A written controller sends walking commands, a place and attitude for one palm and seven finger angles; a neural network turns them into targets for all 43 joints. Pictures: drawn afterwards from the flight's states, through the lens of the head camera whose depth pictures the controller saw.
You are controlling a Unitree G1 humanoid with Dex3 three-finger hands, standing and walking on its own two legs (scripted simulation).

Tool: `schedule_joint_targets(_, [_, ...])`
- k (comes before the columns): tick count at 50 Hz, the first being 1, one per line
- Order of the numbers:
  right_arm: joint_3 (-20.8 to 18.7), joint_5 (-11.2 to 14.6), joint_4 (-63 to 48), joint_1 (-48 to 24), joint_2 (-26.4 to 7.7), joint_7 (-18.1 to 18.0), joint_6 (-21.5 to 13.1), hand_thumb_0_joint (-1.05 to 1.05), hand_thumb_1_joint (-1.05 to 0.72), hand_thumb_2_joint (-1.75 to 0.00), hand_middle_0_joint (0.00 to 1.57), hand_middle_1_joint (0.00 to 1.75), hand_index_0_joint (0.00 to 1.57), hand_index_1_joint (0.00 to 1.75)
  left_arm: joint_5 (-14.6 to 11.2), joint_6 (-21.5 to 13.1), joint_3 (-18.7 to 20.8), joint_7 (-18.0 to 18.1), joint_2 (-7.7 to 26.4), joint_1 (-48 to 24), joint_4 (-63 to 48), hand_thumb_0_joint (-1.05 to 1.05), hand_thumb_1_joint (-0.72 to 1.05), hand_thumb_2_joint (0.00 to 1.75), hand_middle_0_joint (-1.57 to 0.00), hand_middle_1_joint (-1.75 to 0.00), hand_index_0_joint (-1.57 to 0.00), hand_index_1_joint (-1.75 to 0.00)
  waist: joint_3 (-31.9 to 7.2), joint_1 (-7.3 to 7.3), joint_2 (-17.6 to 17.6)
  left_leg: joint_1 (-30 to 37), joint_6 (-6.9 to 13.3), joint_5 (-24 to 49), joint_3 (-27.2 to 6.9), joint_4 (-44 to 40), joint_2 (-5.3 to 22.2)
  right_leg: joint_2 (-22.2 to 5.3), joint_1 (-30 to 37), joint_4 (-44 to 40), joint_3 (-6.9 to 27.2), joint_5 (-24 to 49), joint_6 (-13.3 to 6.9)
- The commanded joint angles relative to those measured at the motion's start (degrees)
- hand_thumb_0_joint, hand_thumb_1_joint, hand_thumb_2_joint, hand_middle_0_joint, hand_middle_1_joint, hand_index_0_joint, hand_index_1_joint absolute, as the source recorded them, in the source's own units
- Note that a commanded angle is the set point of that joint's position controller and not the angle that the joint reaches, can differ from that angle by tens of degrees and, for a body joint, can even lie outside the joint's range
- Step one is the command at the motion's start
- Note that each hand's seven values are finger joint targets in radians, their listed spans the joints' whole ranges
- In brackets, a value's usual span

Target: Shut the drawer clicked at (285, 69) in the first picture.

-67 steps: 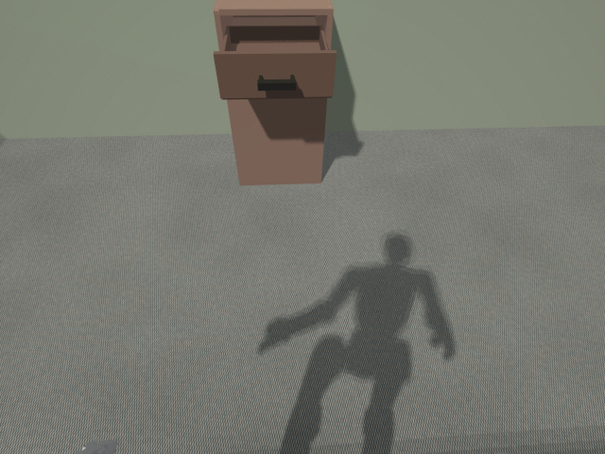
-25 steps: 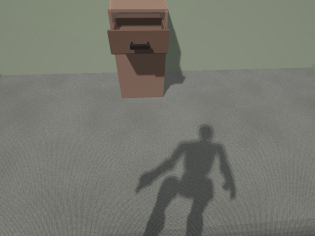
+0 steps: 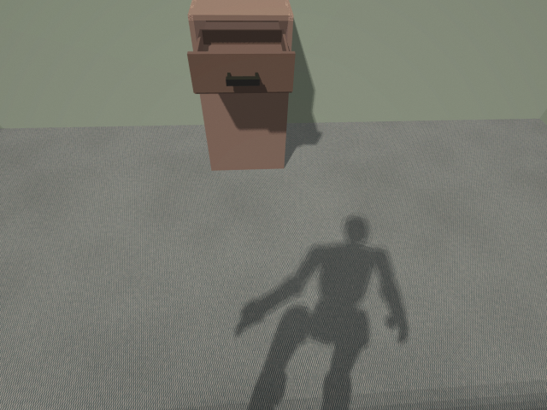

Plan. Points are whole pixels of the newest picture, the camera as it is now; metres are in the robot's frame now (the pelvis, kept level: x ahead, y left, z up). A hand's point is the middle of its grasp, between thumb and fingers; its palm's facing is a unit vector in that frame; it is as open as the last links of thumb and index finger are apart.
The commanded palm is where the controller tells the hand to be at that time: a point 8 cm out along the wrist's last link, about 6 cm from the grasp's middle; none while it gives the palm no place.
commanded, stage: look at it before walking up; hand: left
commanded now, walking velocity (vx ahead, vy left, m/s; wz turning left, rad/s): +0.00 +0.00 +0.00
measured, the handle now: (242, 78) +1.13 +0.17 -0.07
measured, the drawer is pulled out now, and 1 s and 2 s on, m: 0.29 0.29 0.29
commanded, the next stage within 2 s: walk to a spot facing it in 0.10 s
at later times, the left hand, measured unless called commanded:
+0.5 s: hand out of the picture +0.03 +0.21 -0.20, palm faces -0.01 -0.98 -0.18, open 7.3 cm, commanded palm none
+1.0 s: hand (221, 319) +0.33 +0.13 -0.19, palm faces -0.18 -0.96 -0.21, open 7.3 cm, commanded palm none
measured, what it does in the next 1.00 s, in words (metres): walks ahead: right foot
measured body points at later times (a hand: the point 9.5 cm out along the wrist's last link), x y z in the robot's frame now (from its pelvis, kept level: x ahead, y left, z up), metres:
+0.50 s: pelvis +0.04 +0.02 -0.02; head +0.03 +0.03 +0.43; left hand +0.03 +0.26 -0.18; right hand +0.04 -0.24 -0.16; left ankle +0.00 +0.12 -0.75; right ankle +0.00 -0.12 -0.75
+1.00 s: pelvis +0.21 -0.04 -0.02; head +0.23 -0.04 +0.43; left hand +0.34 +0.18 -0.17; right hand +0.09 -0.24 -0.17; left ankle +0.16 +0.09 -0.65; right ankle +0.25 -0.14 -0.75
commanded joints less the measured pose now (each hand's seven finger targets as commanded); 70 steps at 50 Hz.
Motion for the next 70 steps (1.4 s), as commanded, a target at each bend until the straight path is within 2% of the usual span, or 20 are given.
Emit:
schedule_joint_targets(1, [-2.0, 0.1, -3.6, -2.7, -11.5, -1.0, -1.3, 0.0, -0.9, -0.9, 0.2, 0.3, 0.2, 0.3, -0.2, -1.4, 2.2, 1.0, 11.4, -2.2, -3.8, 0.0, 0.9, 0.9, -0.2, -0.3, -0.2, -0.3, -2.8, 0.02, 0.8, -0.3, 1.9, 7.4, -5.9, -4.2, 6.4, -6.6, -0.2, -3.8, 5.7, 6.0, -1.6])
schedule_joint_targets(12, [-0.3, -0.3, -1.7, 1.6, -4.2, -0.8, -0.4, 0.0, -0.9, -0.9, 0.2, 0.3, 0.2, 0.3, -0.2, -0.5, 0.8, 1.2, 4.5, 2.4, -1.7, 0.0, 0.9, 0.9, -0.2, -0.3, -0.2, -0.3, -4.4, 0.05, -0.8, 0.5, 0.8, 1.2, -3.9, -2.2, 5.8, -6.4, 0.7, -3.7, 5.7, -1.2, -1.1])
schedule_joint_targets(16, [-1.1, -0.9, -2.1, 4.1, -3.7, -0.4, 0.1, 0.0, -0.9, -0.9, 0.2, 0.3, 0.2, 0.3, 0.4, 0.5, 1.8, 0.2, 5.4, 6.0, -2.0, 0.0, 0.9, 0.9, -0.2, -0.3, -0.2, -0.3, 5.2, 0.63, -3.7, -8.9, 1.1, -18.4, -1.8, 1.8, 3.5, -6.1, -5.6, -6.0, 11.3, -23.2, -3.8])
schedule_joint_targets(22, [-2.0, -0.5, -3.3, 9.4, -0.5, -0.7, -1.9, 0.0, -0.9, -0.9, 0.2, 0.3, 0.2, 0.3, 0.0, -0.9, 3.8, 0.2, 4.4, 10.8, -2.9, 0.0, 0.9, 0.9, -0.2, -0.3, -0.2, -0.3, 4.8, -0.68, -5.8, -7.4, 1.2, -13.0, 3.0, 9.4, 2.7, -9.0, -7.0, -3.4, 16.6, -16.3, -8.8])
schedule_joint_targets(24, [-2.6, -0.6, -1.4, 15.8, -1.4, -1.0, -2.6, 0.0, -0.9, -0.9, 0.2, 0.3, 0.2, 0.3, 0.2, -0.9, 3.6, 0.0, 1.4, 7.9, -4.1, 0.0, 0.9, 0.9, -0.2, -0.3, -0.2, -0.3, 6.5, -3.75, 4.9, 2.4, 3.8, -13.8, -4.9, 0.3, 8.0, -2.2, -18.0, 9.0, 8.8, -13.6, -6.1])
schedule_joint_targets(25, [-3.8, -1.1, 0.8, 22.7, -4.7, -1.4, -3.0, 0.0, -0.9, -0.9, 0.2, 0.3, 0.2, 0.3, 0.2, -1.2, 3.2, -0.3, -1.8, 4.6, -5.8, 0.0, 0.9, 0.9, -0.2, -0.3, -0.2, -0.3, 7.6, -6.44, 17.6, 9.5, 8.2, -12.0, -18.1, -8.4, 17.7, 3.5, -28.0, 26.1, -1.0, -13.3, -3.2])
schedule_joint_targets(26, [-3.6, -1.1, 2.0, 27.3, -3.8, -2.1, -3.4, 0.0, -0.9, -0.9, 0.2, 0.3, 0.2, 0.3, 0.5, -1.9, 3.1, 0.0, -2.0, -0.2, -8.3, 0.0, 0.9, 0.9, -0.2, -0.3, -0.2, -0.3, 10.7, -7.5, 15.8, 12.8, 11.7, 0.1, -23.8, -10.8, 23.7, 0.8, -36.7, 35.6, -0.6, -18.6, -2.6])
schedule_joint_targets(28, [-2.8, -0.6, 1.4, 25.8, 0.1, -2.6, -4.1, 0.0, -0.9, -0.9, 0.2, 0.3, 0.2, 0.3, 0.5, -2.2, 3.5, -0.4, -2.6, 0.0, -7.5, 0.0, 0.9, 0.9, -0.2, -0.3, -0.2, -0.3, 10.2, -4.99, 2.6, 12.7, 13.8, 14.5, -18.1, -8.0, 24.3, -4.2, -38.0, 41.6, 1.3, -14.9, -2.5])
schedule_joint_targets(36, [-2.7, -0.9, 3.4, 24.5, 2.9, -2.7, -5.0, 0.0, -0.9, -0.9, 0.2, 0.3, 0.2, 0.3, 0.3, -1.0, 3.1, -2.2, -8.6, -2.9, -8.1, 0.0, 0.9, 0.9, -0.2, -0.3, -0.2, -0.3, 9.3, -1.84, 8.4, 5.0, 8.0, 20.9, 4.2, -10.2, 15.2, -3.0, -21.6, 20.3, -8.5, -1.0, -3.1])
schedule_joint_targets(40, [-3.3, -0.4, 4.1, 22.6, 1.1, -2.6, -4.4, 0.0, -0.9, -0.9, 0.2, 0.3, 0.2, 0.3, 0.7, -1.6, 4.3, -1.5, -5.8, 9.2, -3.9, 0.0, 0.9, 0.9, -0.2, -0.3, -0.2, -0.3, 1.6, 4.31, 8.0, 4.6, 6.2, 39.6, 9.3, 6.6, 14.5, 1.4, -3.0, 13.7, -11.1, 1.1, -5.8])
schedule_joint_targets(41, [-3.3, -0.3, 3.7, 22.4, 1.6, -2.3, -4.3, 0.0, -0.9, -0.9, 0.2, 0.3, 0.2, 0.3, 1.1, -2.3, 5.1, -1.1, -3.2, 16.6, -1.7, 0.0, 0.9, 0.9, -0.2, -0.3, -0.2, -0.3, -2.3, 7.66, 5.0, -1.1, 4.4, 34.7, 10.4, 17.9, 12.2, 1.4, 8.4, 10.5, -10.3, 2.9, -6.4])
schedule_joint_targets(42, [-2.9, 0.4, 3.0, 23.2, 4.6, -1.5, -4.4, 0.0, -0.9, -0.9, 0.2, 0.3, 0.2, 0.3, 1.2, -3.1, 6.5, -0.3, 2.1, 23.4, 0.0, 0.0, 0.9, 0.9, -0.2, -0.3, -0.2, -0.3, -7.8, 10.1, -4.5, -12.7, 2.9, 15.1, 11.5, 35.4, 9.1, -10.6, 18.8, 6.8, 3.4, -3.8, -10.1])
schedule_joint_targets(43, [-2.7, 0.9, 0.7, 24.1, 7.9, -1.5, -4.3, 0.0, -0.9, -0.9, 0.2, 0.3, 0.2, 0.3, 0.4, -3.2, 7.2, 0.4, 6.6, 25.7, 0.4, 0.0, 0.9, 0.9, -0.2, -0.3, -0.2, -0.3, -12.5, 8.17, -12.7, -24.2, 1.5, -19.2, 7.9, 55.0, 2.1, -25.8, 23.0, -2.3, 29.9, -5.5, -16.6])
schedule_joint_targets(44, [-3.1, 0.8, -0.8, 18.5, 6.9, -1.3, -3.8, 0.0, -0.9, -0.9, 0.2, 0.3, 0.2, 0.3, -0.6, -2.7, 7.5, 0.5, 7.3, 21.7, -0.7, 0.0, 0.9, 0.9, -0.2, -0.3, -0.2, -0.3, -8.5, 7.97, -7.4, -27.6, 2.8, -18.4, 2.2, 60.5, 4.8, -26.3, 15.0, -8.2, 31.6, -16.3, -17.4])
schedule_joint_targets(49, [-3.5, -1.3, 0.0, 20.9, 9.6, -0.5, -1.0, 0.0, -0.9, -0.9, 0.2, 0.3, 0.2, 0.3, 0.8, -3.5, 4.5, 1.5, -2.2, 6.4, -4.4, 0.0, 0.9, 0.9, -0.2, -0.3, -0.2, -0.3, 1.0, -2.47, -2.1, -20.4, 0.6, -7.0, 1.6, 48.8, 10.1, -17.8, -13.1, -11.9, 8.5, -13.4, -10.7])
schedule_joint_targets(60, [-4.4, -0.9, -5.6, 14.5, 6.9, 0.8, -2.9, 0.0, -0.9, -0.9, 0.2, 0.3, 0.2, 0.3, 0.7, -3.1, 5.4, 0.4, -1.3, 9.0, -3.7, 0.0, 0.9, 0.9, -0.2, -0.3, -0.2, -0.3, 4.2, -3.45, 0.2, -1.5, -0.5, -2.9, 9.3, 12.3, 4.8, -11.4, -16.5, -4.4, 1.0, -18.0, -8.1])
schedule_joint_targets(61, [-4.7, -1.1, -4.3, 18.9, 4.4, 0.3, -3.1, 0.0, -0.9, -0.9, 0.2, 0.3, 0.2, 0.3, 0.6, -2.9, 4.9, 0.0, -2.8, 9.1, -4.1, 0.0, 0.9, 0.9, -0.2, -0.3, -0.2, -0.3, 3.5, -5.43, 6.3, 4.0, 0.2, -8.8, 6.0, 7.7, 6.1, -7.8, -19.0, 4.9, -1.8, -15.3, -6.7])
schedule_joint_targets(63, [-6.4, -2.0, -2.7, 29.5, -3.9, -0.8, -3.5, 0.0, -0.9, -0.9, 0.2, 0.3, 0.2, 0.3, 0.5, -3.2, 4.0, -0.6, -7.2, 6.2, -8.2, 0.0, 0.9, 0.9, -0.2, -0.3, -0.2, -0.3, 1.7, -7.92, 21.2, 10.2, 9.5, -24.7, -29.4, -12.0, 27.2, 0.7, -34.3, 38.5, -5.8, -20.8, -3.0])
schedule_joint_targets(66, [-4.4, -1.3, -5.5, 17.7, 2.2, -1.6, -4.0, 0.0, -0.9, -0.9, 0.2, 0.3, 0.2, 0.3, 1.1, -2.7, 5.0, -1.2, -6.3, 6.2, -6.0, 0.0, 0.9, 0.9, -0.2, -0.3, -0.2, -0.3, 4.5, -2.7, 6.5, 0.9, 8.3, -20.5, -16.7, -13.4, 23.4, -5.6, -35.4, 51.5, 0.4, -6.6, -2.8])
schedule_joint_targets(70, [-3.7, -0.6, -4.5, 15.8, 5.3, -1.9, -5.5, 0.0, -0.9, -0.9, 0.2, 0.3, 0.2, 0.3, 1.1, -0.8, 4.9, -1.3, -8.3, 10.5, -3.4, 0.0, 0.9, 0.9, -0.2, -0.3, -0.2, -0.3, 2.3, 0.61, 5.4, 0.4, 6.6, 5.1, 2.3, -11.8, 17.9, -6.5, -30.6, 46.7, -0.5, 0.9, -0.7])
